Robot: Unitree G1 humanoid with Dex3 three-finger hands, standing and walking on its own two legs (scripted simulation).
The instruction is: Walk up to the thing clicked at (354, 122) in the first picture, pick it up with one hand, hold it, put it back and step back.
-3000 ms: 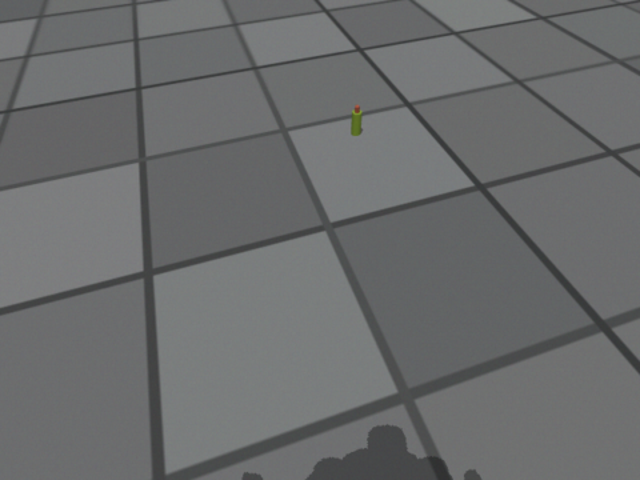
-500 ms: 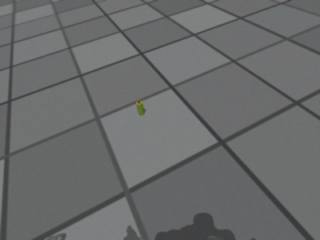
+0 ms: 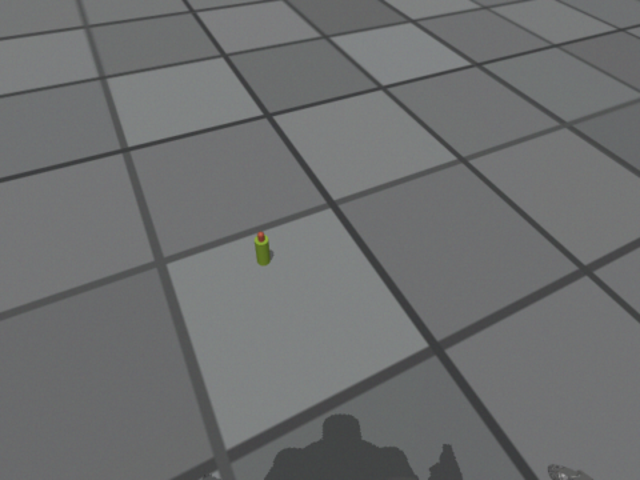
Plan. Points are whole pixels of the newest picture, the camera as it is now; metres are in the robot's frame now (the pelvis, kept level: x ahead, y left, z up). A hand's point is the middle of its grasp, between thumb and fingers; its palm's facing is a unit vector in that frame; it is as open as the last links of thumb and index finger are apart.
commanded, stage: walk up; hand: left
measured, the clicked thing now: (262, 247) +0.98 +0.21 -0.69
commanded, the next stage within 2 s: none
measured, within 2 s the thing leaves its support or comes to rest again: neither
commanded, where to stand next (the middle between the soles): +0.62 +0.01 m, yaw -3 degrees
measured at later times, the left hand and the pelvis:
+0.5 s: hand (175, 380) +0.28 +0.23 -0.11, palm faces -0.02 -0.91 -0.41, open 7.4 cm; pelvis +0.19 -0.04 +0.00, yaw -1 degrees
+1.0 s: hand (151, 314) +0.41 +0.31 -0.16, palm faces -0.05 -0.95 -0.32, open 7.4 cm; pelvis +0.36 +0.04 +0.00, yaw +0 degrees
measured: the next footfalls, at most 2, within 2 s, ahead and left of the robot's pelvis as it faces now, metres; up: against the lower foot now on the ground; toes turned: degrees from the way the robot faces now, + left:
right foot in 0.28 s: +0.29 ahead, -0.14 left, +0.00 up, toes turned -6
left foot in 0.78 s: +0.42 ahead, +0.14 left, +0.00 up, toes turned +5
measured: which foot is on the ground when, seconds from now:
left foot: down 0.00-0.32, up 0.34-0.76, down 0.78-1.00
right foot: up 0.00-0.26, down 0.28-0.82, up 0.84-1.00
